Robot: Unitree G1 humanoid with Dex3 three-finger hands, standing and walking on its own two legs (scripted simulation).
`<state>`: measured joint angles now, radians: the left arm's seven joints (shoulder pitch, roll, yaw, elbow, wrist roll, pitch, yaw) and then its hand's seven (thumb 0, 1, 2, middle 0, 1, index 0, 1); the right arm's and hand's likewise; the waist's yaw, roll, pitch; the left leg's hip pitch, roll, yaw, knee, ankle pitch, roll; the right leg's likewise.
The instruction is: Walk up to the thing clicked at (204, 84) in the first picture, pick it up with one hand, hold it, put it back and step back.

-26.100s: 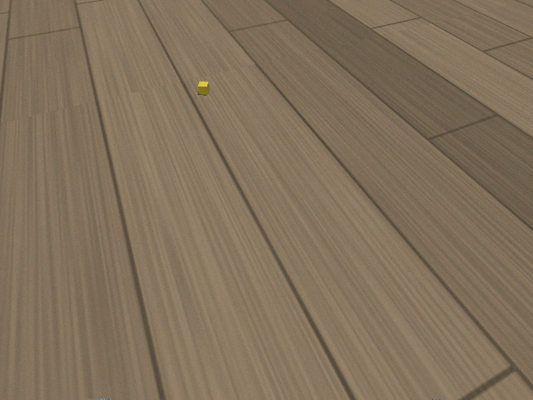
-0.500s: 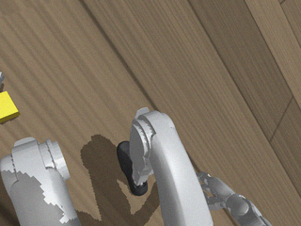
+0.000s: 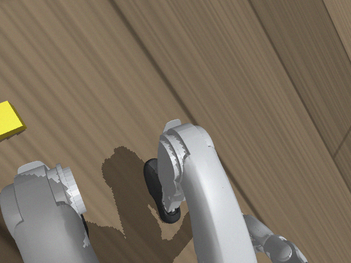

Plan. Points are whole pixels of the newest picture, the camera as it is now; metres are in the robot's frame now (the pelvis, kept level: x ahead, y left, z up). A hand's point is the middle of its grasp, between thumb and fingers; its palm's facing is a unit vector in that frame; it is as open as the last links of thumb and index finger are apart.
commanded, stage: close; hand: left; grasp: from above
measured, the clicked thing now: (3, 121) +0.41 +0.24 -0.27
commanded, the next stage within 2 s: none
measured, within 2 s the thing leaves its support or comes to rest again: neither
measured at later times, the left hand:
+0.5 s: hand out of the picture +0.44 +0.30 -0.25, palm faces -0.41 -0.05 -0.91, open 13.8 cm
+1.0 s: hand out of the picture +0.40 +0.28 -0.25, palm faces -0.45 -0.03 -0.89, open 13.3 cm
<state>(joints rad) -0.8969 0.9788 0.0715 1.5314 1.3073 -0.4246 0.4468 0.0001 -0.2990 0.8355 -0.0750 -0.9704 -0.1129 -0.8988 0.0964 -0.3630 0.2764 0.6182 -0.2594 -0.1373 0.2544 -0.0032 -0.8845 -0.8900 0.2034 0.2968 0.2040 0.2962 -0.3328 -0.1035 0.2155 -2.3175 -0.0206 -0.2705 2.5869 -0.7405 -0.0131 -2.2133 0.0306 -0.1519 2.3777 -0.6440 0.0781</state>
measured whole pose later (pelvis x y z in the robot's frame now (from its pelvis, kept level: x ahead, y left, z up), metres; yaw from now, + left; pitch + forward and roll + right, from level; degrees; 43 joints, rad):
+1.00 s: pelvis -0.01 +0.00 +0.00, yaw +0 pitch +23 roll -14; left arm -0.87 0.95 0.00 1.55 1.47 -0.47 0.68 0.00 -0.26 0.82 -0.08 -0.94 -0.13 -0.87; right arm 0.03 -0.34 0.25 0.70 -0.31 -0.10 0.21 0.00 -0.87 -0.89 0.20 0.30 0.20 0.30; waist -0.33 -0.17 0.18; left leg -2.27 0.01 -0.26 2.57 -0.74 0.00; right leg -2.18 0.06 -0.14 2.36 -0.62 0.07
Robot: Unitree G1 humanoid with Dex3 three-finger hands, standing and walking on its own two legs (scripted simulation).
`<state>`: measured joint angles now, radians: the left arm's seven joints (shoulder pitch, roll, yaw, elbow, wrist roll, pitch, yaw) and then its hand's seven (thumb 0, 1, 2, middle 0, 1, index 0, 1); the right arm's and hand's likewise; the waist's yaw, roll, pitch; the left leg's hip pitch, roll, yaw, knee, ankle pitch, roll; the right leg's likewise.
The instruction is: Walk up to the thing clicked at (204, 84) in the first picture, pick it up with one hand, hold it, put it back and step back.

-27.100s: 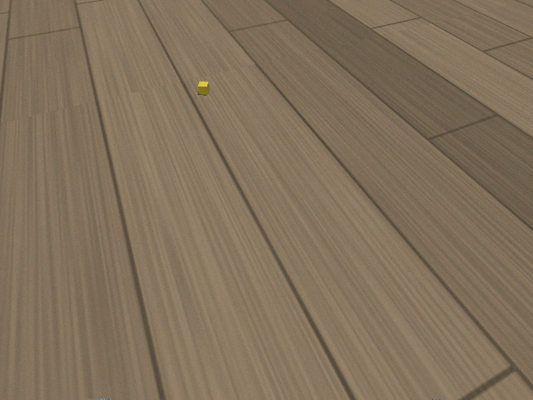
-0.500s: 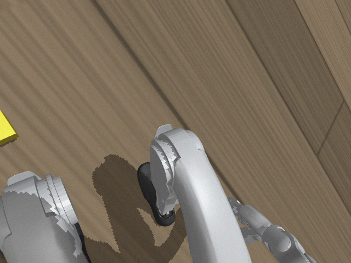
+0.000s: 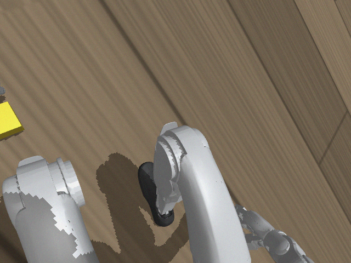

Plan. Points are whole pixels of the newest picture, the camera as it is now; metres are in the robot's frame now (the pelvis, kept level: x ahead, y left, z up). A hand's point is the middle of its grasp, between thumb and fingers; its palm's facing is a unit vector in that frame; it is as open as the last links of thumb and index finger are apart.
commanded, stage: close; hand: left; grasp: from above
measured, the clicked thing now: (1, 121) +0.42 +0.24 -0.27
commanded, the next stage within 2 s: none
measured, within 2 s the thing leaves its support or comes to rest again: neither
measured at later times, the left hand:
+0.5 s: hand out of the picture +0.44 +0.32 -0.27, palm faces -0.52 -0.10 -0.85, open 13.6 cm
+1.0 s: hand out of the picture +0.42 +0.28 -0.25, palm faces -0.35 +0.03 -0.94, open 13.6 cm
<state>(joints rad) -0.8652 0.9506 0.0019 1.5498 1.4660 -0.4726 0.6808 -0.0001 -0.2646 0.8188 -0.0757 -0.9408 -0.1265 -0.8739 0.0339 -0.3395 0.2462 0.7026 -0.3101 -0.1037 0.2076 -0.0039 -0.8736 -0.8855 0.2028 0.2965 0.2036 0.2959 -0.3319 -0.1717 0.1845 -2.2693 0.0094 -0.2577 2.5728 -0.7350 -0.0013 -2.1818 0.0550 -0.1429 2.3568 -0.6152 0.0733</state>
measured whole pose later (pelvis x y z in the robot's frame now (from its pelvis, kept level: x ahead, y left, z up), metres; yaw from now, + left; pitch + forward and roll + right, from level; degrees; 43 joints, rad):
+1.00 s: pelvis +0.00 +0.01 +0.01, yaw -1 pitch +26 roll -15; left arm -0.89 0.88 -0.07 1.62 1.41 -0.26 0.82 0.00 -0.31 0.86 -0.07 -0.90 -0.11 -0.85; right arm 0.02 -0.33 0.24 0.72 -0.30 -0.19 0.24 0.00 -0.87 -0.89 0.20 0.30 0.20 0.30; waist -0.37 -0.15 0.12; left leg -2.31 0.02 -0.23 2.54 -0.72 0.03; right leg -2.21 0.06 -0.13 2.32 -0.61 0.06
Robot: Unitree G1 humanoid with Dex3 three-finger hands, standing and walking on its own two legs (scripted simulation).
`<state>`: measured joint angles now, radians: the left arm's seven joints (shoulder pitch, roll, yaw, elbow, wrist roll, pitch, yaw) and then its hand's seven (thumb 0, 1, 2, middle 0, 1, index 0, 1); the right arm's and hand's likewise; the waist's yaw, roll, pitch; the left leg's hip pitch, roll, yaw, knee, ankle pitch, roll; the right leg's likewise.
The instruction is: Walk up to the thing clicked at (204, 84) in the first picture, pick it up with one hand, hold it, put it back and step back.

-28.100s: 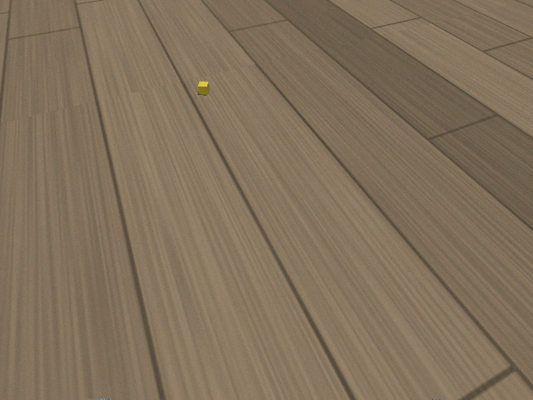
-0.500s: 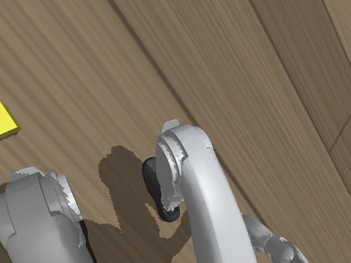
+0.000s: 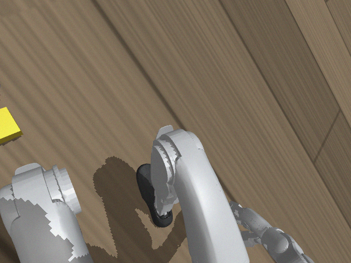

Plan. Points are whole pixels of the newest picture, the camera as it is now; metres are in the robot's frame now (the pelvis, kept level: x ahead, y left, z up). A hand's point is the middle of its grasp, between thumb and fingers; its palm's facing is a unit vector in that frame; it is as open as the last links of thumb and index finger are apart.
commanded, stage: close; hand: left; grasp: from above
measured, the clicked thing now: (0, 126) +0.42 +0.24 -0.28
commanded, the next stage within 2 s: withdraw in 1.70 s
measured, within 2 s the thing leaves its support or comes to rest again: neither
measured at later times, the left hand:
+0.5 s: hand out of the picture +0.41 +0.30 -0.27, palm faces -0.57 -0.11 -0.82, open 13.5 cm
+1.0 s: hand out of the picture +0.43 +0.31 -0.27, palm faces -0.49 -0.09 -0.87, open 13.7 cm
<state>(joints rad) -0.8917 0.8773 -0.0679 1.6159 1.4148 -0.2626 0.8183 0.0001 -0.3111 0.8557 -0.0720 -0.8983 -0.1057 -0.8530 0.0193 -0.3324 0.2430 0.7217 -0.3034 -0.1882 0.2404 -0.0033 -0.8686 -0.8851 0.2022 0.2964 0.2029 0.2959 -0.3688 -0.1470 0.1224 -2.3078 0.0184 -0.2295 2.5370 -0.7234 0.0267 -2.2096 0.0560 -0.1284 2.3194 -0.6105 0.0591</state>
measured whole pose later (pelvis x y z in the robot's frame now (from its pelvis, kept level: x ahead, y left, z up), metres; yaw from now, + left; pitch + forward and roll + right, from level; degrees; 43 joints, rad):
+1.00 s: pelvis +0.01 +0.00 -0.01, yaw +1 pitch +28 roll -15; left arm -0.96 0.92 0.10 1.69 1.29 -0.16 0.61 0.00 -0.33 0.87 -0.07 -0.90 -0.10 -0.86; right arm 0.06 -0.36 0.22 0.63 -0.25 -0.22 0.28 0.00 -0.87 -0.89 0.20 0.30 0.20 0.30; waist -0.39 -0.09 0.15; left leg -2.37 -0.01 -0.22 2.57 -0.72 0.02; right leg -2.26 0.03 -0.12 2.36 -0.63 0.07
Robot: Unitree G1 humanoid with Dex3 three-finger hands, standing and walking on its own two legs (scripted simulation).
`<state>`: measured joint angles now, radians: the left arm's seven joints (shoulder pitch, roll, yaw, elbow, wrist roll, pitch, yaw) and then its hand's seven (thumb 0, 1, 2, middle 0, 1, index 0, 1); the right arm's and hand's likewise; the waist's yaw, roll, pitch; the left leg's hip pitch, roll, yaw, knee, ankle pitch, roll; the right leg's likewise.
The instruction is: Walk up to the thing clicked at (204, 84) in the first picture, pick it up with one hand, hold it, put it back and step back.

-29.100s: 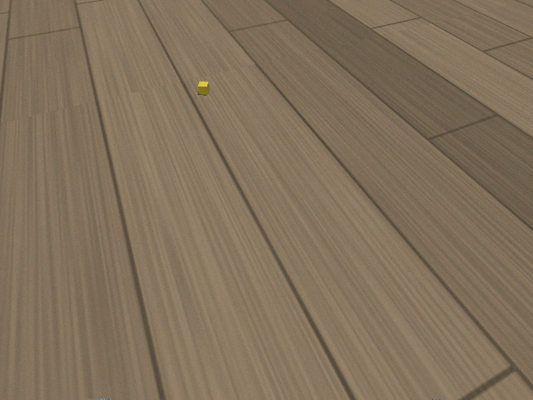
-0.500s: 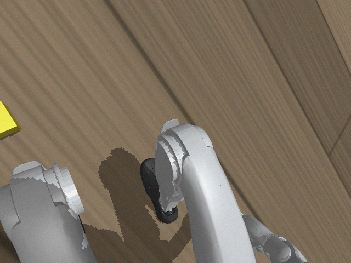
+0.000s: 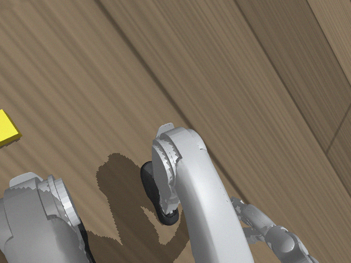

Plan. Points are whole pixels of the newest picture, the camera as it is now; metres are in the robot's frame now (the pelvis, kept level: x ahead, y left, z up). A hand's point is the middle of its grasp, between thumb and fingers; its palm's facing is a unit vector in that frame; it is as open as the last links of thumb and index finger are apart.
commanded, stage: close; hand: left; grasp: from above
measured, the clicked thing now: out of the picture +0.41 +0.24 -0.27
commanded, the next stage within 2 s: withdraw in 0.70 s
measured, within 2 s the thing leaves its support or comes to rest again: neither
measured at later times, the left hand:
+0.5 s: hand out of the picture +0.41 +0.26 -0.24, palm faces -0.37 +0.01 -0.93, open 13.4 cm
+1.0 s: hand out of the picture +0.44 +0.31 -0.21, palm faces -0.42 -0.08 -0.91, open 13.7 cm
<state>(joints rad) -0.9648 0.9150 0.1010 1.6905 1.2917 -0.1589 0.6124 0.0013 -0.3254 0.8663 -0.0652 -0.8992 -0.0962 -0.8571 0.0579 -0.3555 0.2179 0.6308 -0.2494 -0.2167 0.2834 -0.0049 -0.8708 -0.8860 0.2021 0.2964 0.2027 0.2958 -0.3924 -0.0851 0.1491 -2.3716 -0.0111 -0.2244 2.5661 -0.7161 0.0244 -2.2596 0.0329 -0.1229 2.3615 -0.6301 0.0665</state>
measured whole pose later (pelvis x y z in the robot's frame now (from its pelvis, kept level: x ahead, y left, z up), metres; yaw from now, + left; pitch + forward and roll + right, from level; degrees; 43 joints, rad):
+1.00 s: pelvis +0.01 -0.01 +0.01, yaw +1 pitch +30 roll -15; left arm -0.78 0.86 0.08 1.15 1.21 -0.33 0.39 0.00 -0.39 0.91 -0.08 -0.96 -0.11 -0.93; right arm 0.14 -0.35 0.15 0.66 -0.21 -0.15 0.26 0.00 -0.89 -0.89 0.20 0.30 0.20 0.30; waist -0.25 -0.03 0.14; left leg -2.33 -0.03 -0.24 2.55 -0.75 -0.01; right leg -2.23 0.01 -0.14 2.35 -0.67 0.06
